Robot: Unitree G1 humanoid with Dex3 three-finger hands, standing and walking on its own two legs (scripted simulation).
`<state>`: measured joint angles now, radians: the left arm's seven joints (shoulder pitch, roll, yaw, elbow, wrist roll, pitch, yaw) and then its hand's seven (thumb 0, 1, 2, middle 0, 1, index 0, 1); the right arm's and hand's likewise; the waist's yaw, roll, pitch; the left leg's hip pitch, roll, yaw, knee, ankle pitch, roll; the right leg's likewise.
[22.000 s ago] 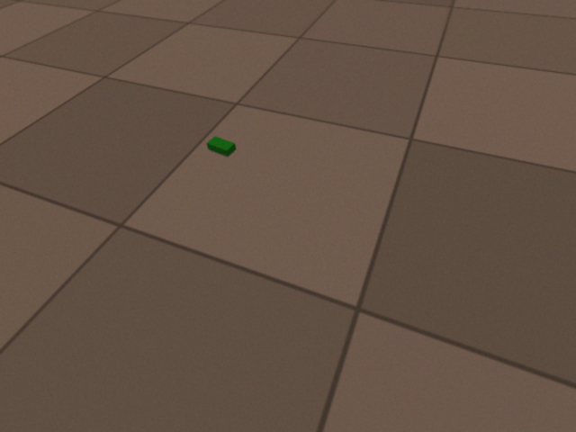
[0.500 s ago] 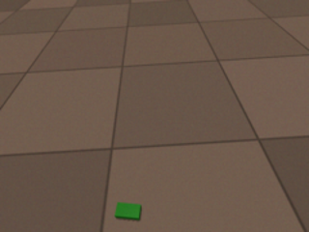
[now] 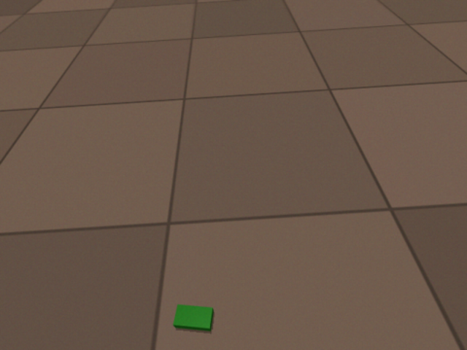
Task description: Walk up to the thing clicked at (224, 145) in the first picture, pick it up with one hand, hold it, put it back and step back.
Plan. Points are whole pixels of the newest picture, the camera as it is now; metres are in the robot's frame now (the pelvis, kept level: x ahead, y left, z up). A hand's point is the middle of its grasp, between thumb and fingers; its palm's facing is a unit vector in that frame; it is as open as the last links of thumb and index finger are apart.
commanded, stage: stand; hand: left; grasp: from above
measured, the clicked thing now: (193, 317) +0.40 +0.24 -0.76
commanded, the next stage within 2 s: rise first in 0.14 s
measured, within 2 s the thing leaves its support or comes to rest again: neither
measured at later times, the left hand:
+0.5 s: hand out of the picture +0.15 +0.25 -0.17, palm faces -0.02 -0.94 -0.35, open 9.3 cm
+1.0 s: hand out of the picture +0.11 +0.27 -0.25, palm faces -0.20 -0.86 -0.47, open 14.1 cm
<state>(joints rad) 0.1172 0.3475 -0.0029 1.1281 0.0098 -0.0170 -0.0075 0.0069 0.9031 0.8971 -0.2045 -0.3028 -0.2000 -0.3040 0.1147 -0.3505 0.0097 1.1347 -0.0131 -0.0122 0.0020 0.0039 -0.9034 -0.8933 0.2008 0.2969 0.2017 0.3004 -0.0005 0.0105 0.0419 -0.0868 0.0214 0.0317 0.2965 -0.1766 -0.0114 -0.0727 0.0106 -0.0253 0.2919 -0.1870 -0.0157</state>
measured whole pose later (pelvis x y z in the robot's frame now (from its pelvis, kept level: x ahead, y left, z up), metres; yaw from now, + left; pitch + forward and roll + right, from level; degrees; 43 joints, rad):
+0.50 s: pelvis -0.01 +0.00 -0.02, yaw +1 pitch +7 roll +0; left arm -0.04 0.34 0.14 1.02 0.12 -0.01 -0.03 0.01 0.43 0.92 -0.15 -0.72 -0.15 -0.71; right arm 0.23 -0.25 -0.02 0.78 0.02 -0.05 -0.03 0.00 -0.89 -0.89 0.20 0.30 0.20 0.30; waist -0.02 -0.01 -0.01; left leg -0.44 0.02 0.02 0.61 -0.29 -0.01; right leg -0.42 0.00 -0.04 0.61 -0.31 -0.02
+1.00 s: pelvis -0.03 +0.02 -0.11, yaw +0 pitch +19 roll -2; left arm 0.23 0.32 0.11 0.52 0.29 0.13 0.01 0.00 -0.54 0.97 -0.11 -1.04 -0.10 -1.04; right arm 0.19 -0.24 -0.03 0.56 0.01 -0.14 -0.02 0.01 -0.91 -0.90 0.20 0.30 0.20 0.30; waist -0.02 0.01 -0.13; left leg -0.99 0.03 0.00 1.20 -0.54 0.01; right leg -0.95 0.00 -0.05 1.16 -0.54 0.00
